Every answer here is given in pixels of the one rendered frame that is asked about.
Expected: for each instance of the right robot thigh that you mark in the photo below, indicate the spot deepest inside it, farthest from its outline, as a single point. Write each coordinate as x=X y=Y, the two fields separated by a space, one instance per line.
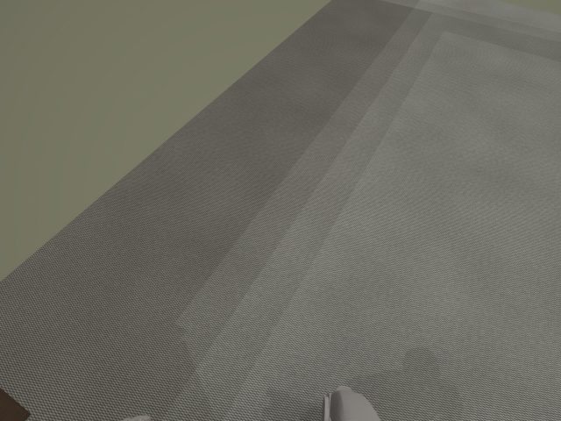
x=345 y=405

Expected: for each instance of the cupboard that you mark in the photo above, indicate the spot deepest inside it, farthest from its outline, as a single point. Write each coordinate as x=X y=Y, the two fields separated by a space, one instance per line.
x=10 y=410

